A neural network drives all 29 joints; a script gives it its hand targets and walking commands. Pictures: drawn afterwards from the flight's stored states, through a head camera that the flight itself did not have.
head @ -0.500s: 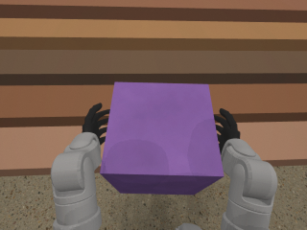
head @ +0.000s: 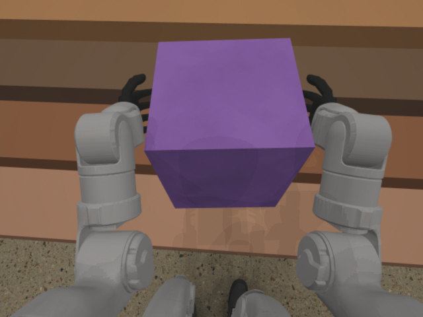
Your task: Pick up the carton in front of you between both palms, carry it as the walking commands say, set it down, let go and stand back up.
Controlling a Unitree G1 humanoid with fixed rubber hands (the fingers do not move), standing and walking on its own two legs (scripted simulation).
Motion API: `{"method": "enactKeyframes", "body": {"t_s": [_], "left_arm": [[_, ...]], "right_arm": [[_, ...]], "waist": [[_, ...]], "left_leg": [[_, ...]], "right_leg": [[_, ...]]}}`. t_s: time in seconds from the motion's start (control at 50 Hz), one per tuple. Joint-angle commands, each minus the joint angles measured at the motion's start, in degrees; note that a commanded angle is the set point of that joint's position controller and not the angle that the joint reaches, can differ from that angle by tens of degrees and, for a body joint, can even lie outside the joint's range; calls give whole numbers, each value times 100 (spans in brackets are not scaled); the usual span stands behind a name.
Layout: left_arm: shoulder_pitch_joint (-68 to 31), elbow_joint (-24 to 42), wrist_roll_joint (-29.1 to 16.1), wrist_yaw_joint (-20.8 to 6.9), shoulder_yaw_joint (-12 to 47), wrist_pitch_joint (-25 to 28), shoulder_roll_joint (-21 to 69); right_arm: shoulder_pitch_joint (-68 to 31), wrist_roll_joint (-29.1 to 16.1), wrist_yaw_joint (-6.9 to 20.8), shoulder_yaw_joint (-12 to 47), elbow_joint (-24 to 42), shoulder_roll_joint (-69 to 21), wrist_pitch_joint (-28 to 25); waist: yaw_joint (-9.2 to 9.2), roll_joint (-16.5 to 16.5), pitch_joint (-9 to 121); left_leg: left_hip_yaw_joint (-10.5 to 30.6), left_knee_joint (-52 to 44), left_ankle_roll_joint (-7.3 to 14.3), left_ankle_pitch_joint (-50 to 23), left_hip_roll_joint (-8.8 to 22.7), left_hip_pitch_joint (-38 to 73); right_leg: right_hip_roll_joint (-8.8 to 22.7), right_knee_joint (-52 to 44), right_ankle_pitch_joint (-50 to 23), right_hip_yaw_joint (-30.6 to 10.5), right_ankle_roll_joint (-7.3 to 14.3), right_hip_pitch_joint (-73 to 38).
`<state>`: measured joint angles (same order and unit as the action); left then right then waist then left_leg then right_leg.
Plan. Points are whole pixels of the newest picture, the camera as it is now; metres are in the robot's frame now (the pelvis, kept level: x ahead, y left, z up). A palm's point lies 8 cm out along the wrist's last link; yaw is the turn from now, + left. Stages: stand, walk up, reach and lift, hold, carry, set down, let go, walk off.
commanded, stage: carry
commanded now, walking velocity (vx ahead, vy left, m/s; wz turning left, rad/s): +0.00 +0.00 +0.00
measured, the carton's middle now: (224, 135) +0.42 +0.01 +0.04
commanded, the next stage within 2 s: none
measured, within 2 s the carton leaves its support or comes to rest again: neither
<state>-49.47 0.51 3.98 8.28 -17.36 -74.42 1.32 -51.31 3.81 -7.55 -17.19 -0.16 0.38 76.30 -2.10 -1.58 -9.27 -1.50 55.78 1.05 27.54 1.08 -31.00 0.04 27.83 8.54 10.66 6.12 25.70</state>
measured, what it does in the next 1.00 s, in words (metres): walks ahead: left foot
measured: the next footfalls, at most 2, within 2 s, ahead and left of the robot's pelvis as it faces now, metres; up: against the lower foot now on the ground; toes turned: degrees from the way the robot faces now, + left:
left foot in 0.14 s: +0.15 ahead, +0.12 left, +0.01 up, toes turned +4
left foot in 1.20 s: +0.51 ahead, +0.15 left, +0.11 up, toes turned +3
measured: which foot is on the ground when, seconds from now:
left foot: up 0.00-0.12, down 0.14-0.86, up 0.88-1.00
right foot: down 0.00-1.00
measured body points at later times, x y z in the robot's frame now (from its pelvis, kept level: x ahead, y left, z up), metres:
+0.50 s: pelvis +0.15 +0.03 +0.01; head +0.17 +0.03 +0.46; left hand +0.53 +0.18 +0.13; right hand +0.52 -0.13 +0.13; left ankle +0.11 +0.11 -0.72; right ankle +0.07 -0.07 -0.72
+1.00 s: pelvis +0.21 +0.02 +0.00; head +0.22 +0.02 +0.45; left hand +0.59 +0.17 +0.16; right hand +0.60 -0.13 +0.17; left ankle +0.15 +0.12 -0.56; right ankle +0.10 -0.06 -0.73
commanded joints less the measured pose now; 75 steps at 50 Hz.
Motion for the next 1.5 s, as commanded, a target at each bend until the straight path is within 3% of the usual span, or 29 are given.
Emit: {"method": "enactKeyframes", "body": {"t_s": [0.0,0.1,0.12,0.14,0.18,0.34,0.46,0.5,0.6,0.68,0.74,0.76,0.82,0.86,0.88,0.92,0.98,1.06,1.08,1.12,1.16,1.18,1.2,1.22,1.24,1.28,1.34,1.42,1.48], "left_arm": [[-4079,1068,-2575,-1272,3823,92,6050],[-3581,1670,-2343,-1247,4234,199,5605],[-3506,1677,-2314,-1244,4297,195,5500],[-3399,1637,-2312,-1250,4350,159,5366],[-3409,1510,-2331,-1275,4497,100,5270],[-2977,-161,-2407,-1539,4310,52,5842],[-3016,-861,-2301,-1672,4046,425,6467],[-3076,-842,-2335,-1639,4007,517,6477],[-3177,-458,-2493,-1525,3996,586,6394],[-3479,255,-2604,-1346,4047,428,5984],[-3738,410,-2637,-1312,4005,199,5660],[-3883,362,-2654,-1315,3990,140,5593],[-3686,29,-2638,-1330,3840,12,5534],[-3435,-291,-2533,-1338,3728,-11,5446],[-3593,-248,-2599,-1354,3723,-40,5495],[-4041,-109,-2808,-1370,3811,-84,5688],[-4413,-122,-3023,-1398,3781,-86,5923],[-4901,-131,-3162,-1520,3706,-38,6171],[-4892,-93,-3170,-1546,3679,-25,6217],[-4817,-140,-3091,-1558,3583,-72,6225],[-4681,-66,-2911,-1524,3518,-69,6175],[-4532,55,-2759,-1484,3478,-64,6048],[-4291,68,-2507,-1423,3459,-49,5932],[-3885,14,-2291,-1348,3290,-60,5641],[-3940,68,-1980,-1239,3180,-75,5440],[-3946,317,-1690,-1140,3051,-75,5211],[-3986,534,-1602,-1053,3166,-82,5039],[-3529,33,-1537,-1109,3297,-183,4881],[-3419,-589,-1606,-1200,3347,-273,5025]], "right_arm": [[-3619,-2162,930,3658,732,-6108,-288],[-3279,-1988,962,4084,1392,-5704,-436],[-3236,-2005,1006,4162,1456,-5625,-424],[-3192,-2001,1048,4190,1417,-5458,-402],[-2992,-2040,1128,4282,1286,-5394,-378],[-2779,-2005,1354,4169,200,-5715,-288],[-2894,-2169,1574,4011,-551,-6410,-614],[-2960,-2293,1566,4018,-548,-6506,-714],[-3229,-2496,1384,4072,-119,-6471,-808],[-3518,-2675,1258,4065,314,-6180,-634],[-3345,-2598,1183,3946,213,-5845,-480],[-3460,-2592,1167,3948,271,-5788,-409],[-3751,-2596,1157,3945,241,-5718,-255],[-3927,-2624,1198,3864,118,-5736,-157],[-3984,-2542,1192,3777,65,-5720,-159],[-3741,-2373,1163,3540,-209,-5712,-115],[-3469,-2108,1102,3257,-582,-5658,-42],[-3549,-1793,1026,3036,-738,-5492,-76],[-3661,-1783,1004,3042,-676,-5491,-98],[-3682,-1854,942,3117,-606,-5656,-132],[-3861,-2044,945,3401,-259,-5968,-163],[-4046,-2251,983,3581,4,-6074,-192],[-4274,-2593,1061,3832,211,-6255,-221],[-4259,-2835,1122,3948,269,-6265,-293],[-4550,-2977,1183,4039,527,-6368,-277],[-5052,-3282,1282,4246,1145,-6553,-324],[-5171,-3390,1330,4335,1430,-6523,-266],[-4625,-3098,1324,4189,941,-6145,-102],[-4255,-2842,1443,3918,125,-5986,28]], "waist": [[-64,892,4691],[108,928,4741],[192,763,4720],[192,-111,5056],[301,-969,5103],[174,327,4525],[236,-431,3619],[242,-355,3578],[169,691,3901],[205,292,4063],[374,-1122,3465],[365,-886,3185],[-147,217,3267],[-293,1993,3450],[-416,1673,3146],[-487,585,2973],[-483,513,2935],[-133,303,2129],[94,264,2083],[420,1209,2748],[1281,1848,3911],[1603,1155,4411],[1190,-255,4533],[1004,-1858,5616],[779,-1129,5818],[572,-375,4920],[620,-202,4257],[706,235,4128],[878,-320,3933]], "left_leg": [[-216,-931,-52,-452,-108,107],[-612,-3202,-28,-2876,-169,1435],[-329,-3371,112,-3828,145,2248],[506,-2464,563,-7541,1102,3727],[884,-1996,1055,-9021,1527,4554],[-34,-2048,343,-4869,557,2323],[306,-2493,488,-7613,982,3600],[275,-2470,384,-7215,915,3500],[-257,-2395,122,-3097,417,1882],[-160,-2381,532,-2782,425,2790],[1580,-3213,1430,-3730,1622,3622],[1570,-3225,1479,-3776,1653,3553],[-52,-1945,729,-3419,768,2057],[-811,274,167,-213,16,-578],[-595,1531,122,814,-171,-1742],[-66,3366,298,1064,71,-3126],[315,5667,580,1655,131,-4852],[-356,4180,446,1051,477,-4122],[-568,2690,390,510,557,-2529],[-1279,1455,515,-781,-135,280],[-1450,420,579,-1209,-700,1722],[-938,-1242,478,-1174,-938,2751],[1331,-2255,757,-1801,279,3808],[4721,-3345,1619,-3583,1689,4039],[4366,-2965,1782,-3213,1601,4175],[3418,-2649,1468,-2221,1370,3383],[2664,-2949,1386,-1579,1243,3194],[2137,-2977,1493,-2674,1393,3801],[2179,-3166,1795,-2985,1610,4560]], "right_leg": [[1524,277,-5450,-1178,633,-3927],[1006,1080,-4925,-465,218,-3334],[867,1140,-3685,-542,29,-2639],[586,1367,-1293,-485,-298,-1437],[213,650,1180,-706,-506,-647],[840,613,-4099,-914,-136,-2672],[275,-335,-160,-475,-515,-1158],[277,-720,-875,-457,-533,-1620],[1110,125,-4721,-981,-109,-3443],[855,937,-2287,-727,-17,-2424],[122,1516,2006,-289,-305,-154],[94,1111,2343,-323,-250,-33],[347,-913,650,-910,115,-2385],[1929,-674,-3052,-2911,975,-4532],[2199,-689,-3559,-3245,1354,-4846],[2239,-537,-2906,-3120,1248,-5168],[2233,-684,-1818,-2818,992,-5454],[1587,-1787,-211,-1564,480,-3461],[1307,-2288,-787,-1045,418,-2179],[1054,-1606,-5543,-232,362,-1139],[1178,776,-8145,-88,79,-1967],[830,2572,-6721,-205,-198,-1826],[109,4244,-146,-742,-449,-314],[-885,6611,996,-1863,-557,316],[-695,7420,860,-2381,-304,424],[-189,7442,561,-1827,-165,1142],[29,7159,894,-1495,-48,1984],[177,5856,1611,-1139,-62,2735],[178,7204,1600,-841,-59,4210]]}}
